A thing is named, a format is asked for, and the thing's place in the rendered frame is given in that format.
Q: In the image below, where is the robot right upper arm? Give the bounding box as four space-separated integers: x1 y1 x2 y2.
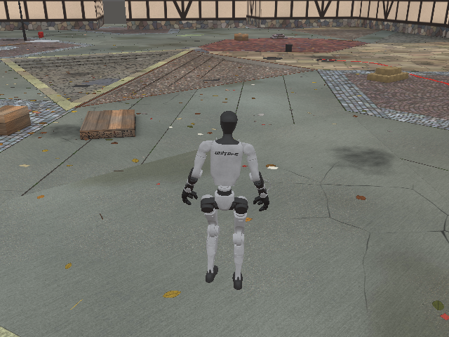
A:
242 143 260 182

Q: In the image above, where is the left robot hand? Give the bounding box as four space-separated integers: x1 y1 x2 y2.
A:
182 190 198 205

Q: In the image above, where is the robot left forearm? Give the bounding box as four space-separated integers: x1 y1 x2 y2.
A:
184 167 198 193

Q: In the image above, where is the robot left upper arm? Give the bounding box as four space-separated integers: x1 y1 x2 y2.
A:
191 140 213 178

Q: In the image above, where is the robot right forearm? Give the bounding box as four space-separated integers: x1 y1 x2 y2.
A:
254 172 268 198

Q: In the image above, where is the robot left foot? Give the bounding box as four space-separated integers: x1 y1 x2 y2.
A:
206 265 218 283

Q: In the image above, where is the right robot hand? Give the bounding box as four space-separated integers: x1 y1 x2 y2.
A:
253 195 269 211

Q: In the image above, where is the left robot shin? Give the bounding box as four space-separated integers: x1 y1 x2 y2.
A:
206 225 218 273

